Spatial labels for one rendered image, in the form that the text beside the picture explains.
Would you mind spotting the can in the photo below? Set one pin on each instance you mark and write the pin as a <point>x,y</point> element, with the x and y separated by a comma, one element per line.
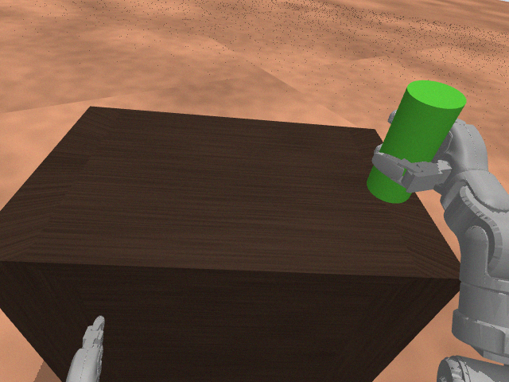
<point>427,112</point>

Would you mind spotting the right robot hand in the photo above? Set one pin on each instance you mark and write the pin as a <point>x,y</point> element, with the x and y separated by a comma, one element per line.
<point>463,149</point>

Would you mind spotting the left robot hand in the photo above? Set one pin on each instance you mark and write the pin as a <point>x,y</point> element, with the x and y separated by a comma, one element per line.
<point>86,364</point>

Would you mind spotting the right robot arm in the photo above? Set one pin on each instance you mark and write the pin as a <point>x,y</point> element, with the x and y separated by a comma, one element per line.
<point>477,211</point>

